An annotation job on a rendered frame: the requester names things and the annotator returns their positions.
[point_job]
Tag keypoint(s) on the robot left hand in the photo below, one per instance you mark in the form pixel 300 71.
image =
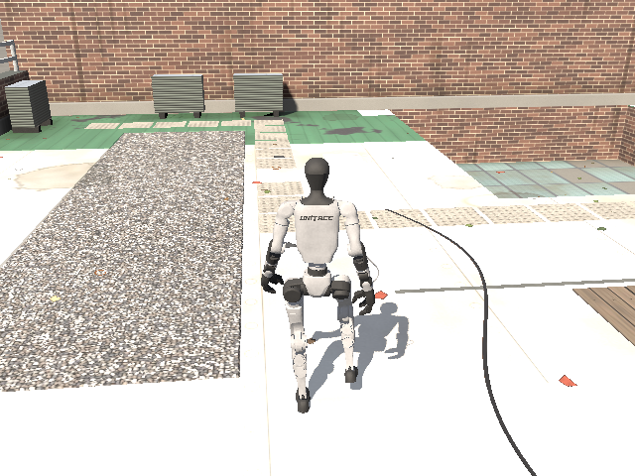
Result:
pixel 275 279

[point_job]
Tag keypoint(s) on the robot left forearm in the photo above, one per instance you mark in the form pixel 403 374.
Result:
pixel 271 262

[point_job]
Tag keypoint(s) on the robot left foot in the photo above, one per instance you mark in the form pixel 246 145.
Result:
pixel 303 404

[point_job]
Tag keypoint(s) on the robot right foot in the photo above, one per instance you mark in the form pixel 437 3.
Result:
pixel 350 376

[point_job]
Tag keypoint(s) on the left robot upper arm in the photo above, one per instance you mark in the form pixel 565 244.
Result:
pixel 285 211

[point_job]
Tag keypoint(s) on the right robot upper arm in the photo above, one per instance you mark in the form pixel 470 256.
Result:
pixel 348 210

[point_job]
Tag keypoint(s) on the robot foot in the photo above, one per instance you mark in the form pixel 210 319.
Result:
pixel 350 376
pixel 303 404

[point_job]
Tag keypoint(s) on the robot right forearm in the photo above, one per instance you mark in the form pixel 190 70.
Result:
pixel 362 270

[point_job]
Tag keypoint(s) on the robot right hand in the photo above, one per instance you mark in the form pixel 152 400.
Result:
pixel 368 302

